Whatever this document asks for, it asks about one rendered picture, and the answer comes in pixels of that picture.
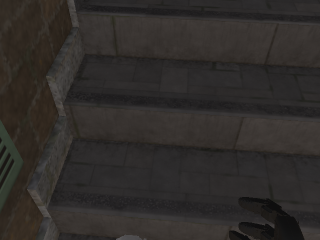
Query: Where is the robot right hand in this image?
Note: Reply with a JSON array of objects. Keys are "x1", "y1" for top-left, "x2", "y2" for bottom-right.
[{"x1": 229, "y1": 197, "x2": 305, "y2": 240}]

